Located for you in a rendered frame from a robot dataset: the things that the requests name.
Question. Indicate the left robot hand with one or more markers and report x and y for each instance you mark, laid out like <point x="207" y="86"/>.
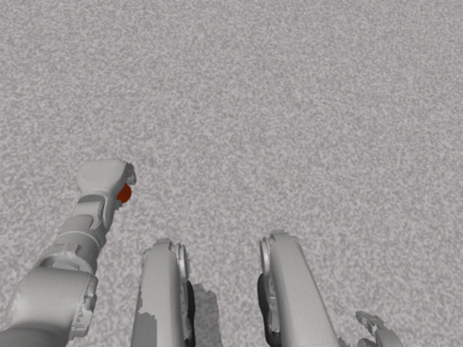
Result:
<point x="107" y="175"/>

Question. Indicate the can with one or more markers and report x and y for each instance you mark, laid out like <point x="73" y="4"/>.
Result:
<point x="125" y="194"/>

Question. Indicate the right robot foot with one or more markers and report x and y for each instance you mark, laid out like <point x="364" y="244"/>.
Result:
<point x="273" y="339"/>

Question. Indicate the left robot arm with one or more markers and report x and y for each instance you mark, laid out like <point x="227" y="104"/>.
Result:
<point x="55" y="301"/>

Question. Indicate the right robot hand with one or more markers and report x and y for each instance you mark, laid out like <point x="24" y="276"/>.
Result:
<point x="377" y="328"/>

